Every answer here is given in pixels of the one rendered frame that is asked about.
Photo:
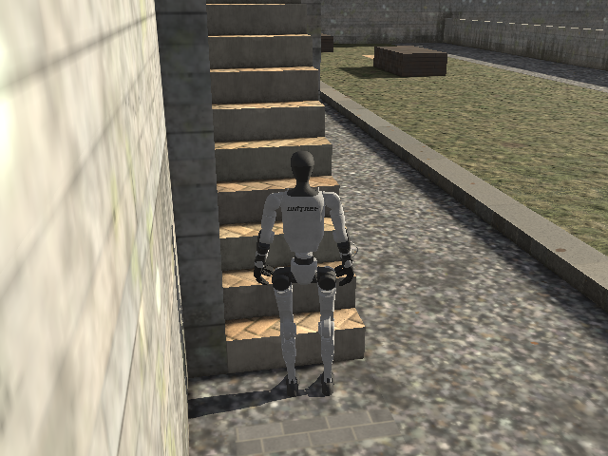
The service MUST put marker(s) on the stairs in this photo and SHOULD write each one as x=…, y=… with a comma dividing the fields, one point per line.
x=265, y=108

